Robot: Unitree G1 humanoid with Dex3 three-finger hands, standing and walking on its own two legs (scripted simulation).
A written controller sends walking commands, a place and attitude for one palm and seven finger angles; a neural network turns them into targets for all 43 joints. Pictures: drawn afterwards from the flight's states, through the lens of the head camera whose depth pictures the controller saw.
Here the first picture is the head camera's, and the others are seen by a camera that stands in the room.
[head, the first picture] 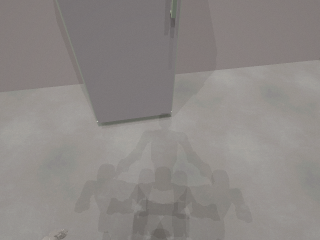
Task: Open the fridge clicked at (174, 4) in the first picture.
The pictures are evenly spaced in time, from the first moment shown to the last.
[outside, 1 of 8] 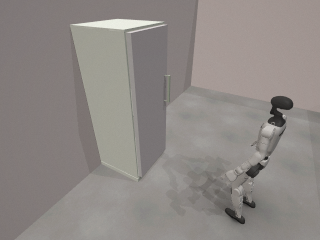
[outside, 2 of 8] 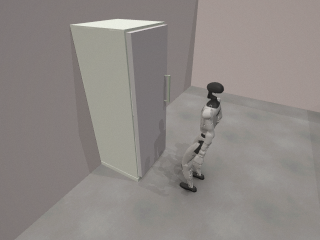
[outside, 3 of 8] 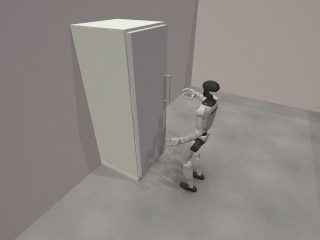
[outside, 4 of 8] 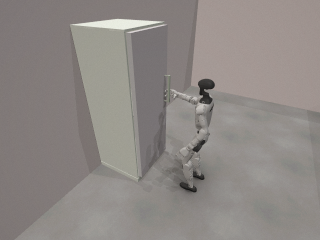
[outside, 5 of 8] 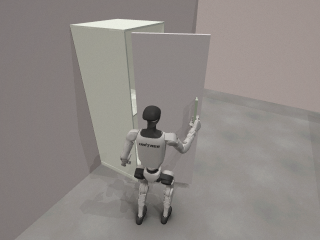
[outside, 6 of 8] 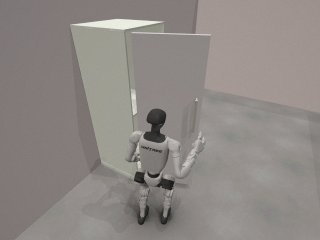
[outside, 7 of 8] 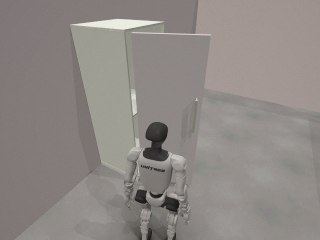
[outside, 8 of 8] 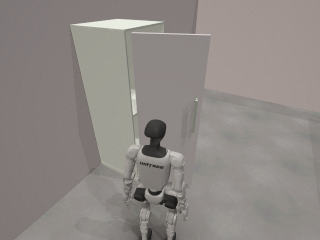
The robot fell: no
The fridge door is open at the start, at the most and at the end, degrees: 0 72 71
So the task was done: yes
